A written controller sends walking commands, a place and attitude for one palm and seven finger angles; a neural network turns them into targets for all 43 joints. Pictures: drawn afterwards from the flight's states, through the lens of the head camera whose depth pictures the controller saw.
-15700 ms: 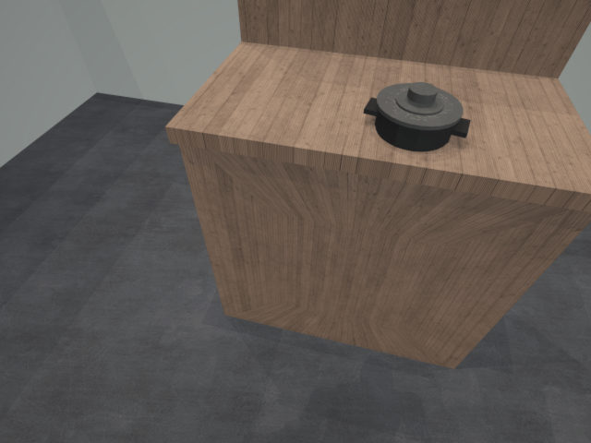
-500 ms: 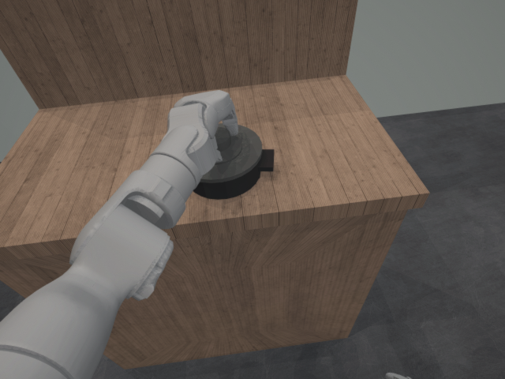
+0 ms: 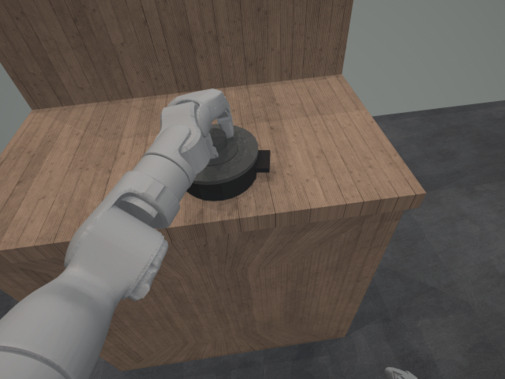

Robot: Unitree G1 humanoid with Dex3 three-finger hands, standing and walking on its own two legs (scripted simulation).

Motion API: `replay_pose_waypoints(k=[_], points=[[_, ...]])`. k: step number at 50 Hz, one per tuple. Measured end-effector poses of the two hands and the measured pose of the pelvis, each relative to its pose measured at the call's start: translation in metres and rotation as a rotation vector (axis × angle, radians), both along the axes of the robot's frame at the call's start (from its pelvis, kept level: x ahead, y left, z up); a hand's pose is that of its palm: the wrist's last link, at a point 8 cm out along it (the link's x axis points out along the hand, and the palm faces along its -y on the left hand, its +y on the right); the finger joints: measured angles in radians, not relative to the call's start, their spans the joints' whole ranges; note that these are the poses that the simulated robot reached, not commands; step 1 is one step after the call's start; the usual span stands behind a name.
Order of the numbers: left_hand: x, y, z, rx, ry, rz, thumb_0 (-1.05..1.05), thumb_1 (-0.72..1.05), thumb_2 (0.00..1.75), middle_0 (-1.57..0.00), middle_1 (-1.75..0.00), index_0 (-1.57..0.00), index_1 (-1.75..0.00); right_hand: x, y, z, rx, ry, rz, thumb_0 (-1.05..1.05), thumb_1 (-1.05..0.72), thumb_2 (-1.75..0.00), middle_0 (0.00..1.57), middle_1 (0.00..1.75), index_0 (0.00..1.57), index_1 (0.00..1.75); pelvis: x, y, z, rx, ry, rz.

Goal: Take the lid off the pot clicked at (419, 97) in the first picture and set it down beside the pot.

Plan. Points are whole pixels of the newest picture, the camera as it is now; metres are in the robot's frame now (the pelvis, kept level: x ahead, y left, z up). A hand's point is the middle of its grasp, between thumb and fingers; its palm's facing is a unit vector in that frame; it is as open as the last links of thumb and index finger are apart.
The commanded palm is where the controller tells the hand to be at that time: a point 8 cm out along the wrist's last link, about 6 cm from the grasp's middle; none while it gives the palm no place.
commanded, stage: close the fingers and squeeze the knob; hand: left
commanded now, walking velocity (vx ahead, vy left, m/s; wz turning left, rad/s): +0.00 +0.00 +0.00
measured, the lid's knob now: (211, 140) +0.48 +0.08 +0.15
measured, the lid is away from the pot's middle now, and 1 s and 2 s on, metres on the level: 0.00 0.00 0.01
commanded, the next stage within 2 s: lift the lid straight up in 0.68 s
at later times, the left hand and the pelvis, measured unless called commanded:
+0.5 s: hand (207, 141) +0.45 +0.08 +0.17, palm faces -0.31 -0.15 -0.94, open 8.2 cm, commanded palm +0.44 +0.09 +0.23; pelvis +0.00 +0.00 +0.00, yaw +0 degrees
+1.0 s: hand (207, 139) +0.45 +0.08 +0.18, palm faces -0.30 -0.13 -0.94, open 8.1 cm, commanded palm +0.44 +0.09 +0.25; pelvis +0.00 +0.00 +0.00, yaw +0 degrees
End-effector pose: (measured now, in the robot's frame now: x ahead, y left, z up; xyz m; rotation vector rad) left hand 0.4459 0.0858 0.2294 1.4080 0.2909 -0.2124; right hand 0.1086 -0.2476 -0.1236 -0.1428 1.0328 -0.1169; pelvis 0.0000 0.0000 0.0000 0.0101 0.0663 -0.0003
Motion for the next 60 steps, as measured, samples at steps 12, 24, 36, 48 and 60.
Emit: replay_pose_waypoints(k=[12,24,36,48,60], points=[[-0.001,0.000,-0.001,0.001,-0.011,-0.006,-0.01,0.16,0.87,-0.61,-0.92,-0.62,-0.90,0.008,0.001,0.001,0.003,-0.008,0.008,0.01,-0.91,-0.90,0.20,0.30,0.20,0.30,0.002,0.001,0.000,0.000,-0.001,0.003],[0.000,0.000,0.000,0.006,-0.004,-0.003,0.00,0.16,0.87,-0.61,-0.92,-0.62,-0.91,0.007,0.002,0.001,0.000,-0.006,0.006,0.01,-0.91,-0.90,0.20,0.30,0.20,0.30,0.001,0.001,0.000,-0.001,0.002,0.004],[-0.001,0.000,-0.001,0.006,-0.005,-0.003,0.00,0.17,0.87,-0.60,-0.92,-0.62,-0.91,-0.004,0.001,-0.002,0.001,0.014,-0.005,0.01,-0.91,-0.90,0.20,0.30,0.20,0.30,0.000,0.001,0.000,-0.001,-0.001,0.001],[-0.002,-0.001,0.001,0.007,-0.008,-0.017,0.00,0.17,0.86,-0.60,-0.91,-0.61,-0.90,-0.001,0.000,-0.001,0.000,-0.011,-0.007,0.01,-0.91,-0.90,0.20,0.30,0.20,0.30,0.000,0.001,0.000,0.000,-0.003,0.001],[-0.007,0.003,0.018,0.010,-0.030,-0.004,0.00,0.16,0.86,-0.61,-0.91,-0.63,-0.90,0.014,0.006,0.002,0.011,-0.064,0.027,0.01,-0.91,-0.90,0.20,0.30,0.20,0.30,-0.002,0.000,0.000,0.001,-0.014,0.010]])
